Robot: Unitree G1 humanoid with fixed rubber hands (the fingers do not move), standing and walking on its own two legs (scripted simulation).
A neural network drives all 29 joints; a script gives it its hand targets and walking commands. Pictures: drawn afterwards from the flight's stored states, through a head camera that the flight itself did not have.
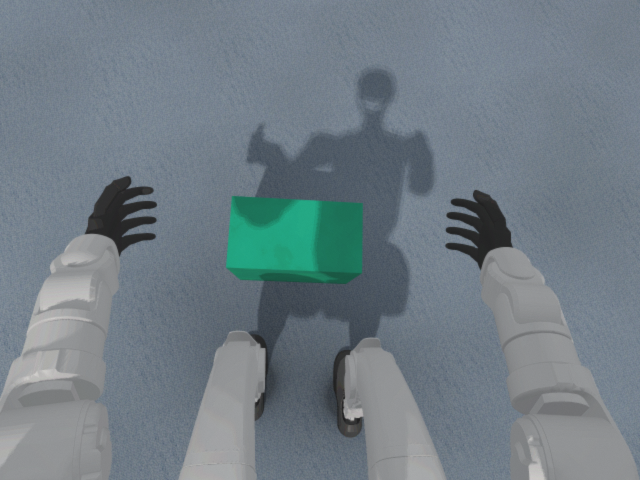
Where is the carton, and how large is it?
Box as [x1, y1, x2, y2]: [226, 196, 362, 283]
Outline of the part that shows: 232,196 226,267 240,279 345,283 361,273 362,203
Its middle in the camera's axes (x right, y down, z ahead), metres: -0.06 +0.01 +0.94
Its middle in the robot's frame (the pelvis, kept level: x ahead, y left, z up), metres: +0.47 +0.02 -0.54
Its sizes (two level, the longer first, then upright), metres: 0.281 0.153 0.241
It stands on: the floor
